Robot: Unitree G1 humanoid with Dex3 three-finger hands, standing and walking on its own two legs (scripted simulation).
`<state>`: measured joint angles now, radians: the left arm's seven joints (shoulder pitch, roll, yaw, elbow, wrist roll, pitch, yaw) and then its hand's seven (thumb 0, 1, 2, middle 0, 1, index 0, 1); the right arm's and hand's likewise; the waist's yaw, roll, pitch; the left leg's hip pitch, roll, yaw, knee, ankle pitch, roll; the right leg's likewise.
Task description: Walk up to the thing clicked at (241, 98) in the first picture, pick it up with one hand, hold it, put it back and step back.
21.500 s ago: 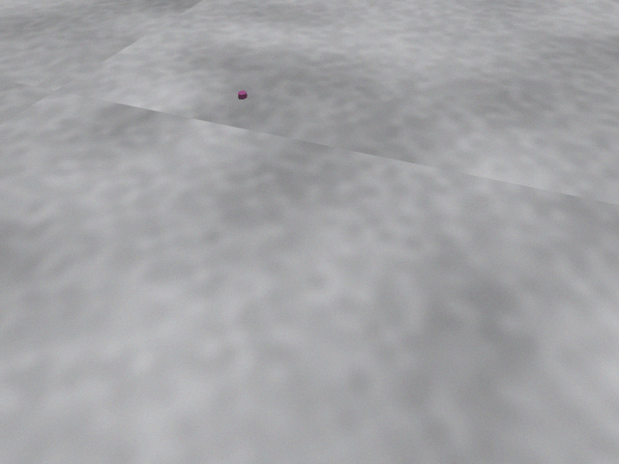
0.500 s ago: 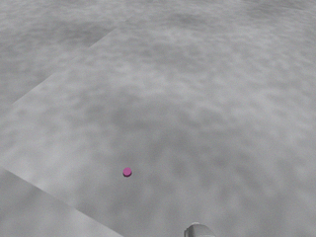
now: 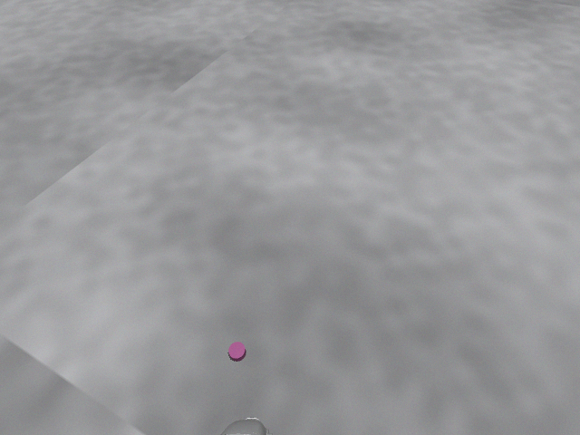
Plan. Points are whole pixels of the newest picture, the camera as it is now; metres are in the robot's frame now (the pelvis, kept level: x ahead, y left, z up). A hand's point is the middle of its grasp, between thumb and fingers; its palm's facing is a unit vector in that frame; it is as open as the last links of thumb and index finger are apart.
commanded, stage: walk up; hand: left
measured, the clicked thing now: (237, 351) +0.47 +0.24 -0.74
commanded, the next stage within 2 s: none
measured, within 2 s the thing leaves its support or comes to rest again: neither
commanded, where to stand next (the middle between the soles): +0.09 +0.00 m, yaw +1 degrees
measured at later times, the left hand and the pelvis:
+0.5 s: hand out of the picture +0.10 +0.26 -0.14, palm faces -0.01 -0.93 -0.36, open 7.4 cm; pelvis +0.04 -0.01 +0.02, yaw +0 degrees
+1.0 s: hand out of the picture +0.13 +0.25 -0.14, palm faces -0.04 -0.95 -0.32, open 7.4 cm; pelvis +0.04 +0.00 +0.02, yaw -1 degrees
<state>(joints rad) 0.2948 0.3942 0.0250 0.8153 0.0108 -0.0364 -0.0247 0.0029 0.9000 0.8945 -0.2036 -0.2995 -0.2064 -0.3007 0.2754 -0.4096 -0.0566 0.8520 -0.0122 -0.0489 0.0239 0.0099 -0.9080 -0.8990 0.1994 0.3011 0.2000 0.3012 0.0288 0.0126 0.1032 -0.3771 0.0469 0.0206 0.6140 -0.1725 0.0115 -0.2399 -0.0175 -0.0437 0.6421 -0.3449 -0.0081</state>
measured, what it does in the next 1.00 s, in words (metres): stands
